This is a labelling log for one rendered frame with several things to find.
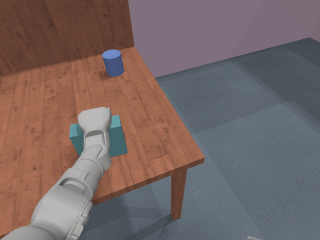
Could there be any table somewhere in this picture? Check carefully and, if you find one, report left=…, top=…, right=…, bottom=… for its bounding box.
left=0, top=0, right=205, bottom=240

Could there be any left robot forearm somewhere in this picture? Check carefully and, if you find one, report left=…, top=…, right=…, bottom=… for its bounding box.
left=30, top=127, right=112, bottom=224

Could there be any robot left upper arm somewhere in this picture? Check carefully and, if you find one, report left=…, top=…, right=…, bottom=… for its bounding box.
left=0, top=185, right=93, bottom=240

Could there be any sponge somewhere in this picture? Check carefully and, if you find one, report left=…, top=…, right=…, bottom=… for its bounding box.
left=69, top=114, right=128, bottom=157

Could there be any left robot hand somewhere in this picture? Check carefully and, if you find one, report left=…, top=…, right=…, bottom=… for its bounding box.
left=77, top=107, right=112, bottom=133

